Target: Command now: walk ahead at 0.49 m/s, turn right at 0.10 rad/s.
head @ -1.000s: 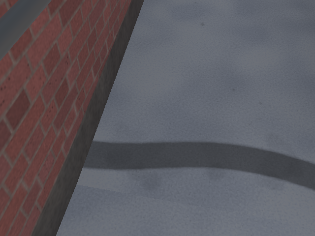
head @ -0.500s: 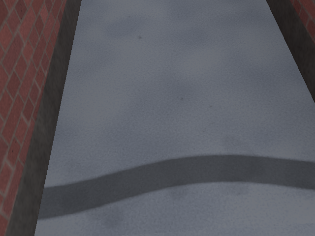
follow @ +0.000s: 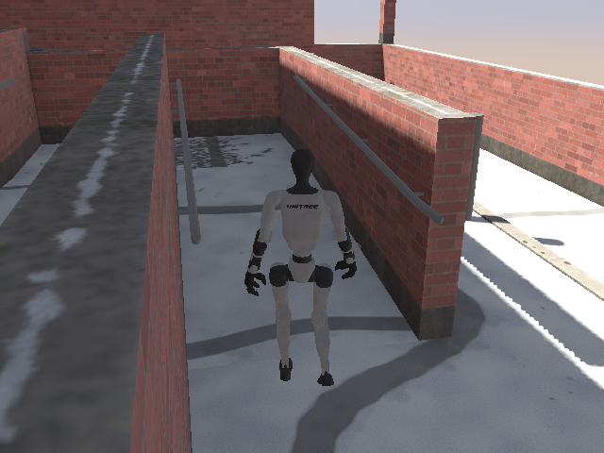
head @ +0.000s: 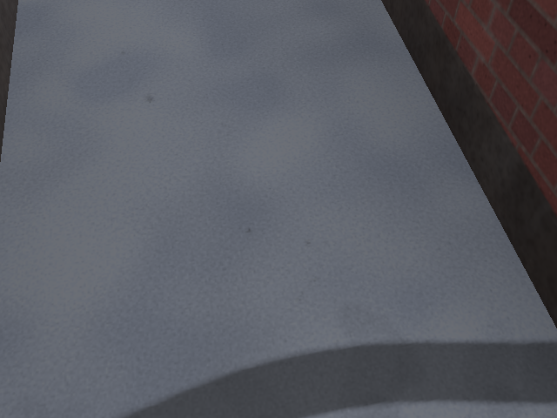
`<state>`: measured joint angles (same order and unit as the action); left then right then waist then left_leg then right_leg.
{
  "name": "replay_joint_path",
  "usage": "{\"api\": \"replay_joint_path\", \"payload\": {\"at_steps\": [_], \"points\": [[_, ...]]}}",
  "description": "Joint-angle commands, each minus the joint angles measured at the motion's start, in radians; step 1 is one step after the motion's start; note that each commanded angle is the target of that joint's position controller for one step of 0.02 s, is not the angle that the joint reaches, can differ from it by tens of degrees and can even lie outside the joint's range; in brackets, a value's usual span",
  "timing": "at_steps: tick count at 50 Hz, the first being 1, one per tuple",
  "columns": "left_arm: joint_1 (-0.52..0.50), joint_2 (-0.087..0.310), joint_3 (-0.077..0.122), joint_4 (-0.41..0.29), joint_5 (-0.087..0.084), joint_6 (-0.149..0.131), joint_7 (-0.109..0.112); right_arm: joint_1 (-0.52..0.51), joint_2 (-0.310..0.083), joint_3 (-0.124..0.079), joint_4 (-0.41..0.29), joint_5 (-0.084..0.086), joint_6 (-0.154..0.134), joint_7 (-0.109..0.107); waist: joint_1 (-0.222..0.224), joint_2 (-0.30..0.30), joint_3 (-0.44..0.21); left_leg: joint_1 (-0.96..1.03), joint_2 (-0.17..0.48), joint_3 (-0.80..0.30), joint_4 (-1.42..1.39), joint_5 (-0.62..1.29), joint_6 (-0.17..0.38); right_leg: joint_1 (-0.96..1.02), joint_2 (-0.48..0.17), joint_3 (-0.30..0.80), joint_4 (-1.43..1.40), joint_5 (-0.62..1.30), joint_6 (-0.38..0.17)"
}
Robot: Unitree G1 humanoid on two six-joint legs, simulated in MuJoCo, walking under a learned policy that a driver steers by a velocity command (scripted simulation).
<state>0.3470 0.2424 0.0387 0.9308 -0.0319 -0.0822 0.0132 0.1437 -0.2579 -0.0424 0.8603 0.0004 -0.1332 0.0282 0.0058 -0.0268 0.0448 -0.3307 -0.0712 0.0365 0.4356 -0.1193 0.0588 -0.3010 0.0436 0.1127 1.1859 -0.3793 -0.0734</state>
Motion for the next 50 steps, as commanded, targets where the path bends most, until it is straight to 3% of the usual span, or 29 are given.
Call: {"api": "replay_joint_path", "payload": {"at_steps": [1,4,6,10,11,12,14,16,17,18,19,20,21,22,23,24,26,27,31,37,40,42,44,45,46,47,48,49,50], "points": [[-0.020,0.101,0.031,-0.074,0.009,-0.018,0.002,0.050,-0.071,-0.005,-0.011,-0.013,-0.010,0.000,-0.005,0.049,-0.042,0.204,0.292,-0.339,-0.272,0.069,0.179,-0.252,-0.142,0.011,0.013,0.099,0.006],[-0.048,0.048,0.020,-0.100,0.010,-0.007,0.003,0.095,-0.097,-0.006,0.022,0.002,-0.009,-0.005,0.003,0.073,-0.005,0.152,0.283,-0.259,-0.324,0.136,0.199,-0.295,-0.170,-0.033,-0.125,0.138,0.041],[-0.124,0.057,0.019,-0.136,0.024,-0.011,0.009,0.112,-0.152,-0.022,0.028,0.017,0.002,-0.016,-0.014,0.064,0.013,0.145,0.282,-0.231,-0.353,0.136,0.199,-0.321,-0.181,-0.054,-0.260,0.207,0.069],[-0.274,0.043,0.006,-0.181,0.022,-0.016,-0.003,0.174,-0.151,-0.021,0.052,0.028,0.017,-0.027,-0.065,0.083,0.025,0.174,0.225,-0.134,-0.349,0.135,0.149,-0.266,-0.137,-0.105,-0.529,0.415,0.084],[-0.306,0.048,0.005,-0.194,0.017,-0.015,-0.006,0.198,-0.155,-0.021,0.062,0.030,0.020,-0.027,-0.078,0.086,0.026,0.193,0.233,-0.133,-0.342,0.130,0.146,-0.254,-0.127,-0.112,-0.563,0.433,0.086],[-0.324,0.060,0.005,-0.203,0.011,-0.013,-0.014,0.209,-0.180,-0.029,0.067,0.014,0.031,-0.024,-0.078,0.120,0.016,0.220,0.241,-0.125,-0.324,0.124,0.144,-0.239,-0.124,-0.114,-0.579,0.437,0.079],[-0.349,0.082,0.009,-0.218,0.013,-0.010,-0.024,0.230,-0.185,-0.034,0.079,0.018,0.045,-0.020,-0.078,0.107,0.020,0.269,0.282,-0.137,-0.304,0.121,0.140,-0.234,-0.116,-0.116,-0.600,0.385,0.049],[-0.328,0.099,0.017,-0.224,0.011,-0.020,-0.035,0.237,-0.170,-0.033,0.080,0.020,0.056,-0.018,-0.041,0.103,0.019,0.293,0.316,-0.167,-0.241,0.189,0.126,-0.165,-0.101,-0.119,-0.634,0.327,0.014],[-0.252,0.122,0.032,-0.208,0.020,-0.023,-0.037,0.219,-0.169,-0.030,0.076,0.022,0.059,-0.021,0.015,0.097,-0.019,0.299,0.299,-0.156,-0.146,0.311,0.105,-0.067,-0.075,-0.129,-0.672,0.294,0.003],[-0.087,0.168,0.057,-0.162,0.023,-0.027,-0.029,0.209,-0.162,-0.023,0.072,0.015,0.059,-0.023,0.097,0.098,-0.107,0.244,0.245,-0.124,0.042,0.389,0.078,0.140,-0.064,-0.130,-0.688,0.270,-0.018],[0.086,0.265,0.083,-0.134,0.034,-0.031,-0.016,0.240,-0.083,0.007,0.044,-0.005,0.052,-0.019,0.141,-0.054,-0.271,0.023,0.169,-0.074,0.390,0.172,0.034,0.463,-0.277,0.086,-0.677,0.230,-0.100],[0.162,0.317,0.090,-0.110,0.041,-0.022,-0.021,0.377,0.039,0.041,0.048,0.008,0.032,-0.014,0.090,-0.308,-0.429,-0.295,0.010,-0.071,0.722,-0.454,-0.017,0.737,-0.499,0.514,-0.805,0.071,-0.229],[0.173,0.212,0.068,-0.104,0.042,-0.027,-0.022,0.319,-0.090,0.009,0.063,0.051,0.021,-0.015,0.128,-0.197,-0.382,-0.401,0.041,-0.190,0.862,-0.465,-0.004,0.657,-0.489,0.604,-0.919,-0.117,-0.210],[0.083,0.168,0.050,-0.109,0.031,-0.035,-0.020,0.213,-0.158,-0.013,0.025,0.067,0.018,-0.021,0.109,-0.119,-0.214,-0.464,0.094,-0.172,0.886,-0.377,0.011,0.530,-0.451,0.452,-0.930,-0.093,-0.151],[-0.022,0.127,0.032,-0.121,0.030,-0.039,-0.021,0.164,-0.156,-0.016,0.016,0.054,0.025,-0.029,0.074,-0.057,-0.140,-0.429,0.146,-0.153,0.843,-0.276,0.007,0.392,-0.410,0.309,-0.948,0.035,-0.118],[-0.087,0.098,0.021,-0.125,0.033,-0.043,-0.025,0.164,-0.134,-0.021,0.022,0.037,0.037,-0.035,0.038,-0.051,-0.092,-0.375,0.176,-0.154,0.790,-0.206,0.000,0.288,-0.362,0.196,-0.977,0.129,-0.096],[-0.105,0.067,0.014,-0.103,0.045,-0.050,-0.032,0.211,-0.078,-0.021,0.040,0.032,0.067,-0.031,0.001,-0.073,-0.062,-0.274,0.197,-0.145,0.776,-0.147,-0.006,0.179,-0.303,0.036,-1.015,0.253,-0.070],[-0.098,0.088,0.018,-0.085,0.048,-0.051,-0.029,0.231,-0.049,-0.018,0.038,0.035,0.079,-0.028,-0.020,-0.088,-0.058,-0.284,0.194,-0.132,0.793,-0.128,-0.015,0.159,-0.311,0.002,-1.039,0.262,-0.089],[-0.073,0.104,0.021,-0.051,0.055,-0.039,-0.009,0.157,-0.049,-0.027,-0.011,0.020,0.109,-0.030,-0.023,-0.042,0.005,-0.438,0.205,-0.156,0.796,-0.040,-0.045,0.156,-0.323,-0.116,-1.072,0.284,-0.101],[-0.014,0.142,0.029,-0.025,0.058,-0.012,0.013,-0.038,-0.022,-0.019,-0.103,0.018,0.109,-0.005,0.030,-0.014,0.049,-0.527,0.187,-0.074,0.566,0.089,-0.050,0.256,-0.327,-0.248,-1.072,0.349,-0.080],[0.049,0.159,0.035,-0.006,0.047,0.006,0.020,-0.141,0.010,-0.003,-0.159,0.019,0.104,0.019,0.071,-0.020,0.077,-0.541,0.189,-0.009,0.465,0.031,-0.023,0.349,-0.361,-0.285,-1.054,0.407,-0.076],[0.056,0.169,0.040,-0.006,0.035,0.022,0.021,-0.170,0.007,-0.002,-0.189,0.020,0.102,0.034,0.069,-0.024,0.077,-0.519,0.167,0.045,0.414,-0.062,0.005,0.408,-0.370,-0.323,-1.002,0.540,-0.063],[0.013,0.205,0.049,-0.021,0.026,0.030,0.024,-0.120,-0.024,-0.016,-0.204,0.020,0.105,0.042,0.010,-0.080,0.019,-0.338,0.105,0.112,0.374,-0.165,0.042,0.391,-0.375,-0.362,-0.885,0.899,-0.048],[-0.003,0.219,0.052,-0.027,0.024,0.034,0.029,-0.049,-0.057,-0.035,-0.197,0.024,0.107,0.043,-0.040,-0.112,-0.036,-0.217,0.048,0.148,0.366,-0.203,0.064,0.383,-0.371,-0.377,-0.765,1.135,-0.038],[-0.035,0.237,0.056,-0.034,0.018,0.038,0.030,0.095,-0.105,-0.063,-0.166,0.032,0.106,0.041,-0.129,-0.115,-0.121,-0.003,-0.005,0.159,0.276,-0.151,0.097,0.339,-0.346,-0.397,-0.574,1.235,-0.016],[-0.026,0.234,0.053,-0.046,0.017,0.029,0.030,0.253,-0.191,-0.108,-0.123,0.036,0.110,0.023,-0.201,-0.064,-0.213,0.306,-0.014,0.065,0.178,-0.073,0.134,0.169,-0.303,-0.389,-0.333,1.030,0.028],[0.034,0.078,0.010,-0.078,0.077,0.009,0.013,0.297,-0.292,-0.126,-0.097,0.047,0.124,-0.003,-0.113,0.242,-0.253,0.578,0.238,-0.334,0.166,-0.052,0.219,-0.204,-0.180,-0.358,0.008,-0.022,0.078],[0.021,0.065,0.000,-0.135,0.035,-0.044,-0.006,0.313,-0.303,-0.116,-0.142,0.023,0.102,-0.003,-0.099,0.248,-0.474,0.750,0.424,-0.953,-0.116,-0.404,0.414,-0.436,-0.018,-0.080,0.250,-0.224,0.095],[-0.164,0.153,0.026,-0.162,-0.021,-0.076,-0.014,0.310,-0.227,-0.097,-0.121,0.012,0.082,-0.001,-0.157,0.088,-0.325,0.673,0.408,-0.894,-0.219,-0.393,0.337,-0.560,-0.061,-0.001,0.296,-0.118,0.075]]}}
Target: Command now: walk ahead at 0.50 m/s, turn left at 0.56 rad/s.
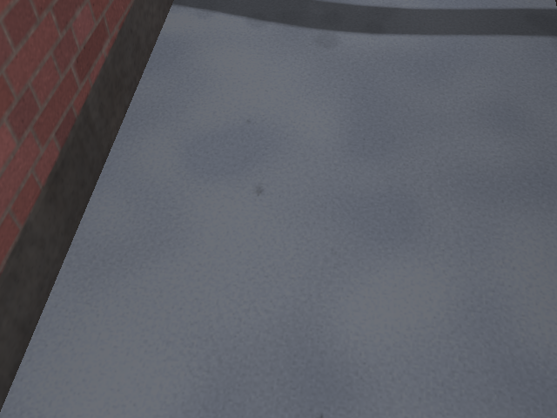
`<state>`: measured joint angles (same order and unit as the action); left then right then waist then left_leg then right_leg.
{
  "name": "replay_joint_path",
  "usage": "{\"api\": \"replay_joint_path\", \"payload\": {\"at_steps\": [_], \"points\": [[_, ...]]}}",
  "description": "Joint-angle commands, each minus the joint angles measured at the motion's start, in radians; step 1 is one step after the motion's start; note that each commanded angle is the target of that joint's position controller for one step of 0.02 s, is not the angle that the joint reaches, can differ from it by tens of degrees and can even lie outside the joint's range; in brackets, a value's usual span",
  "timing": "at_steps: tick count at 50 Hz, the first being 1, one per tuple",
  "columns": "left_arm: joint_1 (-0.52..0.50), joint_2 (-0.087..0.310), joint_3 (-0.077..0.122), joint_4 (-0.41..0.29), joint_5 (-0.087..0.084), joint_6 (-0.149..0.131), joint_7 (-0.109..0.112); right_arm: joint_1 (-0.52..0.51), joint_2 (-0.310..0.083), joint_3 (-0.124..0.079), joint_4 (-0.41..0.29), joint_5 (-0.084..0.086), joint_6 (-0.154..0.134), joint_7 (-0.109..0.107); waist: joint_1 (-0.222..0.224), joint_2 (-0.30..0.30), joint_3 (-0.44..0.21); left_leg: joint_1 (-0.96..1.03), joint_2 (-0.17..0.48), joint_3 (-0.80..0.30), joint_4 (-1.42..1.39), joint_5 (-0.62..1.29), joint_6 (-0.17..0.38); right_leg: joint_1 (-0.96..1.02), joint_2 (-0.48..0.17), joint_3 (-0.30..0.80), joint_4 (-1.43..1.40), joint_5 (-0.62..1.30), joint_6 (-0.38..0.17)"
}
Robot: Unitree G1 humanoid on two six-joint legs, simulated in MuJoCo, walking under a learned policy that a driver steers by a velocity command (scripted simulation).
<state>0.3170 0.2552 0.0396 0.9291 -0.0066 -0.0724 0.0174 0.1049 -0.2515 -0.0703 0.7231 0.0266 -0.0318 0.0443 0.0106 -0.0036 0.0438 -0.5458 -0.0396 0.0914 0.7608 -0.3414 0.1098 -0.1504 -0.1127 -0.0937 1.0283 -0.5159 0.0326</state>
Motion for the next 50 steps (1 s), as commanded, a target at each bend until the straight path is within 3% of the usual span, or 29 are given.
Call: {"api": "replay_joint_path", "payload": {"at_steps": [1,2,3,4,5,7,9,13,18,20,21,23,24,25,26,27,28,29,30,32,33,35,37,40,44,46,48,49,50], "points": [[-0.180,0.123,0.021,-0.191,-0.045,-0.100,-0.017,0.292,-0.203,-0.057,0.019,-0.022,-0.032,-0.019,-0.122,0.053,-0.187,0.740,0.345,-0.802,-0.523,-0.074,0.245,-0.740,0.052,0.193,0.400,0.110,-0.053],[-0.158,0.113,0.016,-0.179,-0.010,-0.100,-0.006,0.210,-0.152,-0.040,0.004,-0.014,-0.043,-0.012,-0.062,-0.035,-0.142,0.578,0.304,-0.670,-0.511,0.071,0.210,-0.654,0.008,0.199,0.341,0.175,-0.054],[-0.111,0.115,0.023,-0.162,-0.002,-0.088,-0.003,0.140,-0.099,-0.023,-0.009,-0.022,-0.045,-0.009,-0.007,-0.026,-0.132,0.459,0.262,-0.547,-0.515,0.171,0.184,-0.561,-0.025,0.203,0.296,0.219,-0.057],[-0.068,0.119,0.026,-0.149,-0.007,-0.072,-0.008,0.115,-0.072,-0.012,-0.018,-0.032,-0.045,-0.011,0.019,0.018,-0.119,0.402,0.228,-0.467,-0.532,0.201,0.171,-0.515,-0.046,0.196,0.280,0.241,-0.057],[-0.063,0.104,0.025,-0.149,-0.010,-0.058,-0.012,0.114,-0.061,-0.010,-0.016,-0.026,-0.050,-0.016,0.027,0.034,-0.110,0.381,0.213,-0.422,-0.550,0.243,0.171,-0.515,-0.050,0.181,0.252,0.256,-0.054],[-0.101,0.082,0.020,-0.163,0.011,-0.038,-0.012,0.167,-0.085,-0.008,0.012,-0.016,-0.056,-0.028,0.025,0.021,-0.071,0.335,0.191,-0.339,-0.581,0.334,0.165,-0.545,-0.047,0.145,0.208,0.297,-0.030],[-0.196,0.069,0.011,-0.198,0.026,-0.034,-0.012,0.205,-0.119,-0.012,0.024,-0.019,-0.051,-0.043,-0.005,0.015,-0.037,0.322,0.175,-0.299,-0.613,0.349,0.160,-0.591,-0.039,0.114,0.094,0.388,-0.001],[-0.325,0.044,0.001,-0.233,0.019,-0.034,-0.014,0.278,-0.123,-0.005,0.049,-0.020,-0.039,-0.047,-0.066,0.062,-0.020,0.404,0.168,-0.265,-0.615,0.352,0.119,-0.594,0.006,0.086,-0.199,0.538,0.013],[-0.453,0.058,-0.004,-0.284,-0.001,-0.038,-0.049,0.336,-0.149,0.001,0.084,-0.029,-0.023,-0.054,-0.108,0.105,0.015,0.603,0.256,-0.277,-0.599,0.325,0.111,-0.631,0.054,0.050,-0.380,0.500,-0.019],[-0.448,0.061,-0.006,-0.294,-0.004,-0.041,-0.067,0.335,-0.147,0.004,0.095,-0.033,-0.015,-0.056,-0.092,0.129,0.014,0.669,0.281,-0.248,-0.558,0.459,0.089,-0.617,0.074,0.027,-0.395,0.412,-0.060],[-0.410,0.071,-0.002,-0.290,-0.005,-0.042,-0.074,0.311,-0.154,0.004,0.091,-0.036,-0.012,-0.059,-0.061,0.151,-0.010,0.669,0.278,-0.216,-0.510,0.625,0.072,-0.544,0.097,0.009,-0.405,0.371,-0.086],[-0.219,0.122,0.025,-0.239,-0.003,-0.039,-0.075,0.277,-0.166,0.005,0.089,-0.042,0.000,-0.074,0.052,0.173,-0.135,0.640,0.242,-0.135,-0.288,1.034,0.024,-0.262,0.173,-0.037,-0.431,0.363,-0.143],[-0.043,0.181,0.050,-0.188,0.004,-0.037,-0.069,0.265,-0.183,0.004,0.069,-0.050,-0.001,-0.082,0.125,0.133,-0.233,0.499,0.207,-0.105,-0.072,1.011,-0.007,0.014,0.144,0.054,-0.434,0.395,-0.181],[0.089,0.274,0.071,-0.171,-0.011,-0.029,-0.060,0.327,-0.112,0.028,0.044,-0.088,-0.014,-0.082,0.119,-0.097,-0.366,0.240,0.124,-0.065,0.256,0.548,-0.050,0.314,-0.071,0.403,-0.463,0.324,-0.270],[0.089,0.290,0.069,-0.172,0.003,-0.031,-0.065,0.433,-0.009,0.052,0.041,-0.062,-0.043,-0.052,0.039,-0.343,-0.461,-0.117,-0.043,-0.167,0.507,-0.156,-0.096,0.541,-0.243,1.006,-0.739,-0.063,-0.432],[0.031,0.188,0.051,-0.187,0.002,-0.038,-0.051,0.298,-0.153,0.023,0.042,-0.026,-0.071,-0.041,0.087,-0.189,-0.306,-0.222,0.016,-0.256,0.628,-0.092,-0.072,0.440,-0.218,0.996,-0.817,-0.191,-0.360],[-0.033,0.158,0.041,-0.195,0.004,-0.036,-0.040,0.180,-0.177,0.014,0.011,0.000,-0.091,-0.038,0.076,-0.073,-0.169,-0.248,0.054,-0.235,0.615,0.000,-0.053,0.276,-0.189,0.818,-0.802,-0.070,-0.314],[-0.075,0.143,0.032,-0.205,0.013,-0.035,-0.041,0.138,-0.151,0.020,0.007,-0.007,-0.102,-0.041,0.046,0.038,-0.111,-0.188,0.089,-0.222,0.571,0.038,-0.053,0.141,-0.137,0.676,-0.801,0.149,-0.300],[-0.114,0.123,0.024,-0.214,0.019,-0.035,-0.045,0.147,-0.134,0.015,0.004,-0.023,-0.101,-0.045,-0.002,0.061,-0.084,-0.135,0.112,-0.217,0.508,0.070,-0.059,0.040,-0.087,0.561,-0.804,0.318,-0.294],[-0.150,0.119,0.018,-0.233,0.021,-0.033,-0.049,0.188,-0.135,0.007,0.001,-0.037,-0.073,-0.052,-0.052,-0.023,-0.089,-0.039,0.117,-0.189,0.472,0.076,-0.095,-0.057,-0.035,0.418,-0.801,0.677,-0.308],[-0.145,0.131,0.022,-0.234,0.009,-0.029,-0.049,0.205,-0.130,0.003,-0.004,-0.049,-0.061,-0.059,-0.063,-0.025,-0.095,-0.007,0.110,-0.170,0.452,0.060,-0.122,-0.101,-0.023,0.364,-0.785,0.838,-0.318],[-0.130,0.161,0.031,-0.235,0.008,-0.019,-0.042,0.194,-0.113,0.003,-0.017,-0.056,-0.039,-0.072,-0.071,-0.044,-0.092,0.014,0.086,-0.136,0.353,0.069,-0.171,-0.164,0.010,0.295,-0.760,0.962,-0.313],[-0.087,0.186,0.042,-0.234,0.001,0.011,-0.021,0.110,-0.083,0.010,-0.055,-0.049,-0.025,-0.083,-0.042,-0.059,-0.113,0.001,0.058,-0.124,0.216,0.111,-0.203,-0.146,0.027,0.299,-0.730,0.924,-0.282],[-0.048,0.196,0.051,-0.240,-0.018,0.046,0.006,0.015,-0.077,0.014,-0.081,-0.034,-0.005,-0.089,-0.003,-0.092,-0.141,-0.040,0.042,-0.158,0.060,0.171,-0.224,-0.060,0.014,0.368,-0.696,0.742,-0.243],[-0.034,0.199,0.058,-0.261,-0.010,0.082,0.023,-0.088,-0.101,0.008,-0.112,-0.027,-0.014,-0.074,0.032,-0.116,-0.139,-0.040,0.009,-0.187,-0.081,0.157,-0.213,0.013,-0.010,0.475,-0.642,0.630,-0.239],[-0.051,0.199,0.060,-0.279,-0.010,0.095,0.026,-0.077,-0.122,-0.001,-0.110,-0.023,-0.027,-0.067,0.020,-0.136,-0.143,0.027,-0.011,-0.189,-0.157,0.111,-0.194,0.031,-0.010,0.527,-0.597,0.648,-0.228],[-0.108,0.189,0.056,-0.305,-0.018,0.101,0.026,-0.008,-0.140,-0.014,-0.091,-0.023,-0.042,-0.062,-0.036,-0.153,-0.143,0.184,-0.005,-0.175,-0.345,0.225,-0.154,0.007,0.030,0.544,-0.532,0.628,-0.185],[-0.102,0.158,0.046,-0.318,-0.015,0.103,0.029,0.039,-0.183,-0.024,-0.078,-0.040,-0.049,-0.066,-0.050,-0.108,-0.190,0.364,0.099,-0.252,-0.388,0.345,-0.106,-0.057,0.074,0.518,-0.452,0.544,-0.145],[0.019,0.093,0.032,-0.311,0.014,0.102,0.032,0.059,-0.240,-0.037,-0.085,-0.057,-0.042,-0.072,0.009,0.130,-0.268,0.585,0.324,-0.442,-0.335,0.679,-0.002,-0.213,0.207,0.375,-0.241,0.065,-0.081]]}}
Over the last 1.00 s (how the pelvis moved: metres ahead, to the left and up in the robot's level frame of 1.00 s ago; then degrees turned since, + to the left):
0.53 0.02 0.00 20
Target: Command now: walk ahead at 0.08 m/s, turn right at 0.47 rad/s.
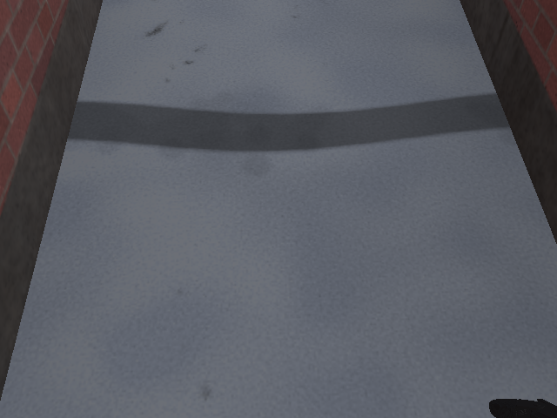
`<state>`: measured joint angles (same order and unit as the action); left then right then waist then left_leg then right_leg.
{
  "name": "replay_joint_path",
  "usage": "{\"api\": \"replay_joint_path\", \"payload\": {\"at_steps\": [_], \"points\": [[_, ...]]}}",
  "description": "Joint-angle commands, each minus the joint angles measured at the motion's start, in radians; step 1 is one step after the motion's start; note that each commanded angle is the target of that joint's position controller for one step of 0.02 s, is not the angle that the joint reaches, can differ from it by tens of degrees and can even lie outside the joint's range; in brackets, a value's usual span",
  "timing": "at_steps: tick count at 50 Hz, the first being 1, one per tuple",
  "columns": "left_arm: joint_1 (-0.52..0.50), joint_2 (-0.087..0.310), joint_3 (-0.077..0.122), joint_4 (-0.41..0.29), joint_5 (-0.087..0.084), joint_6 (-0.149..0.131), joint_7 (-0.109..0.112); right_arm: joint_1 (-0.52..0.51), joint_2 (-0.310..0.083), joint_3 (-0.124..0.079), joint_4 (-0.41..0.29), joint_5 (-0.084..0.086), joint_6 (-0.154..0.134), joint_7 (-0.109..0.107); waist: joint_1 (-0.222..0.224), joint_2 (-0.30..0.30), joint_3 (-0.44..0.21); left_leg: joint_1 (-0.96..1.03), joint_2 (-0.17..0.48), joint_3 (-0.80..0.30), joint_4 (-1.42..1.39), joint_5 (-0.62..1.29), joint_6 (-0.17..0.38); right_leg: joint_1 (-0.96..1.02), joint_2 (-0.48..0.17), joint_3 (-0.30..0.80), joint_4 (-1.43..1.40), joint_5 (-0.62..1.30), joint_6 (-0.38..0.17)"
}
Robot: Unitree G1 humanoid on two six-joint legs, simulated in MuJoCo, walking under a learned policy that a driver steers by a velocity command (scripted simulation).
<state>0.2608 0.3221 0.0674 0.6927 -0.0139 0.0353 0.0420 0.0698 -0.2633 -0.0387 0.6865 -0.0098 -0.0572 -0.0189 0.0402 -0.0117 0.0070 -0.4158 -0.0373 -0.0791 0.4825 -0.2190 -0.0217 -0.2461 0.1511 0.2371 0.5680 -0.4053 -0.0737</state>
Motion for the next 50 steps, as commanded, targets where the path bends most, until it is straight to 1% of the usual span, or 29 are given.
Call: {"api": "replay_joint_path", "payload": {"at_steps": [1,2,3,4,5,7,9,11,13,14,15,16,17,18,19,20,21,23,24,25,26,27,28,29,30,31,33,34,50], "points": [[0.137,0.049,0.005,-0.083,0.006,-0.014,0.003,0.149,-0.220,-0.067,-0.029,-0.037,0.006,-0.009,-0.014,0.330,-0.278,0.544,0.516,-0.546,-0.074,0.659,0.323,-0.330,0.014,-0.040,0.434,-0.378,0.069],[0.111,0.130,0.025,-0.065,0.001,-0.024,-0.001,0.123,-0.183,-0.064,-0.043,-0.026,0.007,-0.011,-0.032,0.233,-0.239,0.471,0.501,-0.575,-0.110,0.476,0.351,-0.395,-0.063,-0.052,0.604,-0.294,0.107],[0.010,0.156,0.035,-0.064,-0.007,-0.020,-0.003,0.098,-0.128,-0.049,-0.061,-0.026,0.016,-0.020,-0.059,0.131,-0.173,0.402,0.408,-0.420,-0.094,0.397,0.309,-0.408,-0.092,-0.075,0.687,-0.212,0.138],[-0.004,0.138,0.035,-0.056,-0.009,-0.008,0.001,0.063,-0.107,-0.040,-0.063,-0.015,0.028,-0.021,-0.046,0.095,-0.131,0.318,0.328,-0.296,-0.107,0.350,0.259,-0.377,-0.108,-0.094,0.703,-0.158,0.157],[-0.002,0.121,0.031,-0.055,-0.006,0.000,0.003,0.034,-0.098,-0.034,-0.066,-0.009,0.038,-0.024,-0.032,0.106,-0.113,0.258,0.284,-0.234,-0.121,0.289,0.236,-0.345,-0.117,-0.105,0.695,-0.112,0.170],[0.015,0.046,0.007,-0.060,-0.012,-0.004,-0.008,0.008,-0.102,-0.032,-0.061,-0.003,0.056,-0.024,-0.006,0.151,-0.087,0.176,0.188,-0.103,-0.140,0.254,0.210,-0.264,-0.109,-0.181,0.574,-0.056,0.180],[-0.016,0.009,-0.011,-0.072,-0.005,-0.012,-0.014,0.015,-0.111,-0.037,-0.060,-0.003,0.065,-0.022,-0.023,0.180,-0.102,0.179,0.180,-0.069,-0.138,0.275,0.228,-0.196,-0.124,-0.221,0.385,-0.071,0.178],[-0.057,-0.006,-0.024,-0.086,0.001,-0.019,-0.022,0.045,-0.133,-0.044,-0.052,0.003,0.074,-0.023,-0.052,0.209,-0.125,0.214,0.224,-0.111,-0.131,0.252,0.258,-0.135,-0.151,-0.225,0.211,-0.066,0.166],[-0.053,0.025,-0.015,-0.078,-0.002,-0.021,-0.026,0.071,-0.156,-0.049,-0.044,0.009,0.080,-0.025,-0.061,0.207,-0.136,0.220,0.251,-0.144,-0.115,0.194,0.264,-0.066,-0.150,-0.240,0.078,0.044,0.145],[-0.036,0.039,-0.009,-0.067,0.002,-0.021,-0.030,0.072,-0.161,-0.049,-0.040,0.015,0.078,-0.023,-0.048,0.195,-0.132,0.181,0.241,-0.133,-0.102,0.128,0.245,0.000,-0.137,-0.258,-0.013,0.140,0.121],[-0.020,0.038,-0.006,-0.058,0.009,-0.020,-0.034,0.084,-0.148,-0.043,-0.031,0.019,0.074,-0.021,-0.033,0.186,-0.122,0.137,0.225,-0.120,-0.088,0.058,0.212,0.067,-0.120,-0.274,-0.100,0.187,0.094],[-0.023,0.043,-0.007,-0.065,0.024,-0.019,-0.035,0.122,-0.121,-0.034,-0.010,0.015,0.067,-0.018,-0.031,0.154,-0.110,0.079,0.196,-0.099,-0.061,-0.020,0.151,0.131,-0.138,-0.239,-0.144,0.221,0.066],[-0.013,0.092,-0.001,-0.080,0.040,-0.019,-0.031,0.144,-0.070,-0.019,-0.012,-0.009,0.059,-0.012,-0.050,-0.005,-0.120,-0.013,0.121,-0.024,0.083,-0.141,0.070,0.200,-0.291,-0.054,-0.173,0.306,0.017],[-0.036,0.093,-0.011,-0.092,0.052,-0.008,-0.023,0.182,-0.013,-0.002,-0.001,-0.042,0.046,0.002,-0.085,-0.193,-0.125,-0.103,0.029,0.069,0.239,-0.325,-0.010,0.215,-0.432,0.060,-0.187,0.434,-0.048],[-0.038,0.096,-0.005,-0.071,0.066,-0.014,-0.031,0.115,-0.053,-0.012,-0.030,-0.015,0.042,-0.004,-0.040,-0.285,-0.099,-0.066,0.063,0.055,0.241,-0.318,-0.022,0.019,-0.487,0.134,-0.290,0.141,-0.142],[-0.102,0.055,-0.013,-0.080,0.065,-0.028,-0.032,0.060,-0.100,-0.026,-0.024,0.001,0.046,-0.012,-0.040,-0.207,-0.013,-0.030,0.085,0.040,0.270,-0.230,-0.029,-0.043,-0.413,0.105,-0.321,-0.028,-0.114],[-0.139,0.029,-0.022,-0.069,0.057,-0.040,-0.022,0.061,-0.098,-0.032,-0.007,-0.002,0.049,-0.017,-0.052,-0.179,0.019,-0.026,0.081,0.042,0.258,-0.172,-0.033,-0.069,-0.383,0.068,-0.313,-0.044,-0.080],[-0.165,0.015,-0.031,-0.059,0.040,-0.055,-0.014,0.127,-0.067,-0.027,0.030,-0.022,0.053,-0.022,-0.080,-0.161,0.007,0.065,0.086,0.041,0.200,-0.109,-0.045,-0.077,-0.338,-0.009,-0.267,0.075,-0.046],[-0.151,0.004,-0.035,-0.046,0.036,-0.059,-0.012,0.144,-0.046,-0.021,0.042,-0.025,0.046,-0.019,-0.090,-0.137,-0.010,0.129,0.078,0.056,0.127,-0.031,-0.044,-0.076,-0.308,-0.051,-0.233,0.124,-0.027],[-0.112,-0.007,-0.037,-0.022,0.030,-0.059,-0.012,0.139,-0.043,-0.015,0.045,-0.029,0.040,-0.013,-0.083,-0.110,-0.025,0.172,0.079,0.055,0.049,0.080,-0.044,-0.053,-0.282,-0.078,-0.207,0.160,-0.009],[-0.070,-0.012,-0.038,-0.006,0.031,-0.061,-0.013,0.134,-0.059,-0.015,0.042,-0.027,0.037,-0.010,-0.067,-0.081,-0.048,0.212,0.093,0.035,0.013,0.176,-0.042,-0.033,-0.259,-0.087,-0.185,0.147,0.013],[-0.029,-0.006,-0.036,0.000,0.036,-0.068,-0.020,0.137,-0.094,-0.023,0.049,-0.016,0.035,-0.013,-0.037,-0.025,-0.064,0.258,0.104,0.026,0.025,0.211,-0.027,-0.043,-0.231,-0.098,-0.172,0.124,0.031],[-0.026,0.004,-0.033,0.008,0.037,-0.073,-0.023,0.141,-0.103,-0.025,0.056,-0.004,0.038,-0.013,-0.036,0.000,-0.066,0.267,0.105,0.024,0.030,0.200,-0.009,-0.048,-0.215,-0.109,-0.160,0.129,0.037],[-0.039,0.006,-0.030,0.006,0.027,-0.070,-0.019,0.146,-0.105,-0.030,0.079,0.000,0.041,-0.012,-0.037,0.040,-0.048,0.214,0.087,0.023,0.028,0.102,0.010,-0.040,-0.198,-0.141,-0.164,0.118,0.040],[-0.076,0.008,-0.031,0.009,0.024,-0.064,-0.013,0.147,-0.075,-0.024,0.087,-0.004,0.043,-0.012,-0.057,0.018,-0.030,0.188,0.081,0.023,0.009,0.075,0.016,-0.035,-0.205,-0.140,-0.160,0.096,0.041],[-0.091,-0.003,-0.032,0.007,0.023,-0.057,-0.011,0.147,-0.056,-0.018,0.100,-0.009,0.044,-0.015,-0.057,0.026,-0.018,0.188,0.081,0.026,0.001,0.069,0.014,-0.048,-0.205,-0.138,-0.166,0.076,0.041],[-0.078,-0.015,-0.035,0.023,0.028,-0.049,-0.010,0.145,-0.056,-0.019,0.115,-0.011,0.044,-0.021,-0.056,0.022,-0.011,0.210,0.077,0.030,0.001,0.059,0.007,-0.068,-0.205,-0.135,-0.183,0.039,0.041],[-0.073,-0.009,-0.032,0.032,0.031,-0.048,-0.011,0.145,-0.052,-0.018,0.122,-0.007,0.040,-0.024,-0.056,0.014,-0.005,0.204,0.076,0.030,0.004,0.049,0.006,-0.061,-0.201,-0.133,-0.185,0.043,0.043],[-0.042,-0.008,-0.028,0.192,0.021,-0.054,-0.005,0.141,-0.040,-0.018,0.266,0.000,0.042,-0.036,-0.054,-0.001,0.008,0.210,0.071,0.036,-0.017,0.042,0.010,-0.034,-0.189,-0.151,-0.217,0.058,0.049]]}}
Over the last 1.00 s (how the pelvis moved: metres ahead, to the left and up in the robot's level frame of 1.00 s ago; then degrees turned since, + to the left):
0.49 0.00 0.06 -12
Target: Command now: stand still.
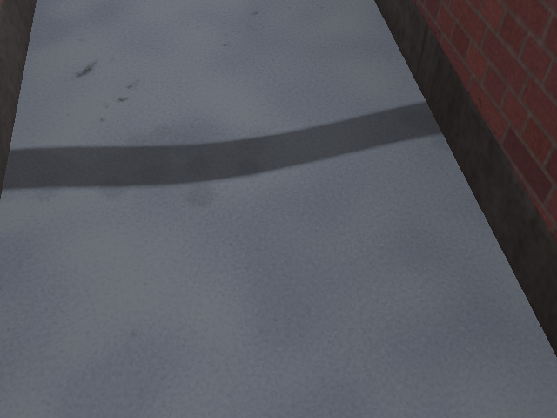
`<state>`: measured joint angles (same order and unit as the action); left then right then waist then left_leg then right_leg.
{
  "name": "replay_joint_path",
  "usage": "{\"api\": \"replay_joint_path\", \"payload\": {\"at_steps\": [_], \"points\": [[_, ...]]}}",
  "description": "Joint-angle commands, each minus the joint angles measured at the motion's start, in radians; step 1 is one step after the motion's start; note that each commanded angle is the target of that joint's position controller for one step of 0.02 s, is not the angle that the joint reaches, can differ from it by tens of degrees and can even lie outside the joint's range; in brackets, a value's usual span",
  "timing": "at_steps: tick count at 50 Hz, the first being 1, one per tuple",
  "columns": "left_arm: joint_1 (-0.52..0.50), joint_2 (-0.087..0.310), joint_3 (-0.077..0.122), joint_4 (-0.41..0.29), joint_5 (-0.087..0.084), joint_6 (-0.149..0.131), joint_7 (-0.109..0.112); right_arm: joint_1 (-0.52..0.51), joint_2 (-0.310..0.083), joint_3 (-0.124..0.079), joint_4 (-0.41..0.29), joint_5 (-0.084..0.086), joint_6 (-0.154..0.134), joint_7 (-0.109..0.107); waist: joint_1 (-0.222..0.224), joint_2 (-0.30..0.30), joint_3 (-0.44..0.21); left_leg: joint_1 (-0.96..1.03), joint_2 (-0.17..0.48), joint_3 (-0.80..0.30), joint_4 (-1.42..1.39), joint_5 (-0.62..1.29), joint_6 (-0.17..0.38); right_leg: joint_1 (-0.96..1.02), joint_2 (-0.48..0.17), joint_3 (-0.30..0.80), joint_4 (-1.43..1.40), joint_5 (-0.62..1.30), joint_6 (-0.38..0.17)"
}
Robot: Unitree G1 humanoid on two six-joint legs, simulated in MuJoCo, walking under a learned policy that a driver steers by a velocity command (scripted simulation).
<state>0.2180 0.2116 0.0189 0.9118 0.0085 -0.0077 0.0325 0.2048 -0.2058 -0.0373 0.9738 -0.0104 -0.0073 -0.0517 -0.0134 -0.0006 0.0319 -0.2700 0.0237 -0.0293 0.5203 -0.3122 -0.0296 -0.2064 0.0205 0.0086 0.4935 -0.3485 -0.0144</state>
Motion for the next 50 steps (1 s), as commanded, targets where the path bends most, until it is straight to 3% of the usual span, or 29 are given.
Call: {"api": "replay_joint_path", "payload": {"at_steps": [1,22,39,40,41,50], "points": [[0.004,0.102,0.020,-0.017,-0.002,-0.011,0.006,0.006,-0.096,-0.019,-0.013,0.001,-0.008,-0.004,0.000,-0.012,-0.016,0.065,0.009,-0.013,-0.057,0.135,0.019,-0.072,-0.058,0.076,-0.144,0.002,-0.010],[0.043,0.089,0.010,0.118,-0.006,-0.003,0.009,0.023,-0.079,-0.004,0.102,0.006,-0.002,-0.005,0.006,0.000,0.000,0.053,0.000,-0.002,-0.086,0.114,0.026,-0.046,-0.043,0.050,-0.160,0.027,-0.009],[0.075,0.074,0.002,0.163,-0.007,-0.002,0.010,0.046,-0.067,0.008,0.131,0.007,-0.001,-0.006,0.008,-0.002,0.009,0.044,-0.005,0.001,-0.087,0.107,0.028,-0.049,-0.040,0.042,-0.160,0.031,-0.006],[0.075,0.070,0.000,0.166,-0.013,-0.002,0.012,0.049,-0.079,0.005,0.132,0.007,0.002,-0.006,0.005,0.000,0.010,0.052,-0.005,-0.002,-0.089,0.109,0.028,-0.063,-0.042,0.040,-0.162,0.010,-0.010],[0.073,0.074,0.000,0.163,-0.008,0.000,0.009,0.047,-0.056,0.013,0.132,0.002,-0.001,-0.007,0.008,-0.012,0.011,0.045,-0.007,0.002,-0.082,0.098,0.029,-0.057,-0.036,0.041,-0.160,0.027,-0.006],[0.095,0.065,-0.004,0.172,-0.008,0.004,0.006,0.064,-0.058,0.019,0.141,0.005,-0.006,-0.007,0.010,0.001,0.011,0.028,-0.009,0.003,-0.080,0.094,0.028,-0.049,-0.035,0.037,-0.148,0.042,-0.007]]}}
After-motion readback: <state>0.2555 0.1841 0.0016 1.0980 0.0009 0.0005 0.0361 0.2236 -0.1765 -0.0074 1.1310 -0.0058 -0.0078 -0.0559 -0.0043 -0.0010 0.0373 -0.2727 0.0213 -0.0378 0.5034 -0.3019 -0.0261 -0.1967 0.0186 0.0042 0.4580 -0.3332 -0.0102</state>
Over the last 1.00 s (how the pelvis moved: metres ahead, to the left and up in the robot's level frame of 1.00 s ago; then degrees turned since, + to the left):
0.02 -0.02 0.01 -5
